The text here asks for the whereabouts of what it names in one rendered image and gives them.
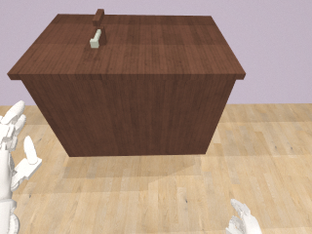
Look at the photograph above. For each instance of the robot left forearm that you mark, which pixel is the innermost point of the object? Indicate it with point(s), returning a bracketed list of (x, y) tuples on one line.
[(9, 222)]

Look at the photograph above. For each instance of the tap lever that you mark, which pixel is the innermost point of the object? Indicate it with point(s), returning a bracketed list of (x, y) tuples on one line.
[(94, 42)]

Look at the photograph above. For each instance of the counter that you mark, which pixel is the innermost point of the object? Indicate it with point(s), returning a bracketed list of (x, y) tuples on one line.
[(156, 85)]

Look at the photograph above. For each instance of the right robot hand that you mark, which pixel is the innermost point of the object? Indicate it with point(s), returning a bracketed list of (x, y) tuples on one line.
[(248, 224)]

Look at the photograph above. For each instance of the left robot hand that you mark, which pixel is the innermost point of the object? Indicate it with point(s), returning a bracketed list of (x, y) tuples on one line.
[(10, 126)]

